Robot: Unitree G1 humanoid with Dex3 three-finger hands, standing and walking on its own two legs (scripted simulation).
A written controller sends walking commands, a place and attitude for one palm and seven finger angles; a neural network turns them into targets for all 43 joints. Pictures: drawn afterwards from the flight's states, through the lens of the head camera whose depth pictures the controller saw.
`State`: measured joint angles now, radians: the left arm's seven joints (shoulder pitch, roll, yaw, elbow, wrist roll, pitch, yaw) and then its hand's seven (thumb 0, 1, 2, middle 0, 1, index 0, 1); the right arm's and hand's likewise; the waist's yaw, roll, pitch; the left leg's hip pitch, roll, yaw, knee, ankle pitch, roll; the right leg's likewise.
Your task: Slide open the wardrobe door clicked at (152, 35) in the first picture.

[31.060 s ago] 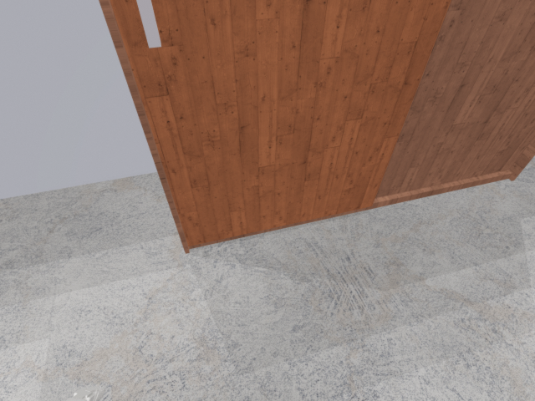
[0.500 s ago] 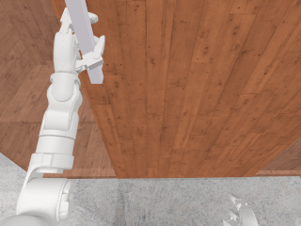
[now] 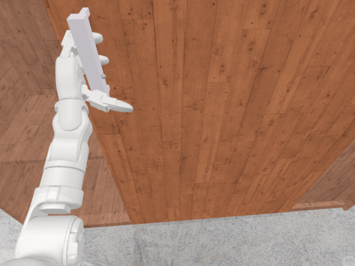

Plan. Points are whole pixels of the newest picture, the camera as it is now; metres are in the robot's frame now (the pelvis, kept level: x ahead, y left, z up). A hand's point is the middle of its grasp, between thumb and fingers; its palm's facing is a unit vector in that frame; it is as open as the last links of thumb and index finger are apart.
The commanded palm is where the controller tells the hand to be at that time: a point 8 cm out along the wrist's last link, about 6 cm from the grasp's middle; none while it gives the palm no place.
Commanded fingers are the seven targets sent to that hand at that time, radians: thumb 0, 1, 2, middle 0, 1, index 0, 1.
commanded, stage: loosen the grip on the handle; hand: left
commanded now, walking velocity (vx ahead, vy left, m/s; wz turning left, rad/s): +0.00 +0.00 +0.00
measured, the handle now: (95, 62) +0.45 +0.19 +0.26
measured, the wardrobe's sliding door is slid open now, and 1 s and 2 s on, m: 0.49 0.49 0.49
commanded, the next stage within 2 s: slip the hand off the handle in 0.02 s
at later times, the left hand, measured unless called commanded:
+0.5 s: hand (81, 80) +0.40 +0.20 +0.24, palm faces +0.29 -0.95 -0.10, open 14.7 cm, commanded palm +0.37 +0.25 +0.23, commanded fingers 0.00 -0.55 0.20 -0.25 -1.15 -0.25 -1.15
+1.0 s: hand (54, 99) +0.34 +0.23 +0.24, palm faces +0.26 -0.96 -0.09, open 14.7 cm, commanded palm +0.30 +0.27 +0.23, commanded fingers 0.00 -0.55 0.20 -0.25 -1.15 -0.25 -1.15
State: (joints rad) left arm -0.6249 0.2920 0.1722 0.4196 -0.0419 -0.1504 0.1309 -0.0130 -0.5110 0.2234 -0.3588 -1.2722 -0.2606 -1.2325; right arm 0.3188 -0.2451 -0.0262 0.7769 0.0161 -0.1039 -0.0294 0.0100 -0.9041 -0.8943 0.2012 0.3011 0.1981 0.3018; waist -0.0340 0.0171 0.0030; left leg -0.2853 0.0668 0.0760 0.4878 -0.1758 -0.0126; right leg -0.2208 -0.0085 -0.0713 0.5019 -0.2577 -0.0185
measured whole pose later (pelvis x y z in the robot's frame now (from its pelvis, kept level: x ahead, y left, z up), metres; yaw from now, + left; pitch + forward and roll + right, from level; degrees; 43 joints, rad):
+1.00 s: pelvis +0.02 +0.00 +0.00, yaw +0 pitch -4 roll +0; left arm -0.25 0.34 0.36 0.06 -0.19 -0.10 -0.08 -0.02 -0.56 0.20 -0.25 -1.15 -0.25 -1.15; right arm 0.25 -0.25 0.00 0.72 0.04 -0.10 -0.08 0.01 -0.90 -0.89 0.20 0.30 0.20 0.30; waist 0.02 0.04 0.00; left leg -0.20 0.06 0.08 0.48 -0.21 -0.02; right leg -0.14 -0.01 -0.07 0.49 -0.29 -0.02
